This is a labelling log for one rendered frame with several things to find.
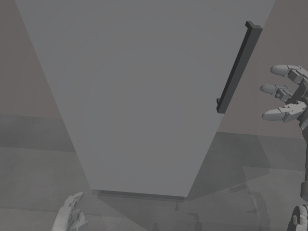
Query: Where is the robot right upper arm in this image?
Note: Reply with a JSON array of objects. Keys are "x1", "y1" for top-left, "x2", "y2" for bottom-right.
[{"x1": 287, "y1": 205, "x2": 308, "y2": 231}]

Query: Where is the right robot hand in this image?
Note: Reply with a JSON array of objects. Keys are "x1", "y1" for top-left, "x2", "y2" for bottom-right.
[{"x1": 260, "y1": 65, "x2": 308, "y2": 123}]

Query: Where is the fridge door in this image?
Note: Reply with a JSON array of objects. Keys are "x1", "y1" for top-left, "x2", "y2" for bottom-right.
[{"x1": 15, "y1": 0, "x2": 276, "y2": 197}]

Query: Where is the left robot hand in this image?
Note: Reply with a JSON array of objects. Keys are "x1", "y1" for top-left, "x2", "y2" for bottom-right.
[{"x1": 51, "y1": 192, "x2": 88, "y2": 231}]

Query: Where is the handle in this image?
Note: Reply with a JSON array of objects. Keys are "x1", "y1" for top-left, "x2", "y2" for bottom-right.
[{"x1": 216, "y1": 21, "x2": 263, "y2": 114}]

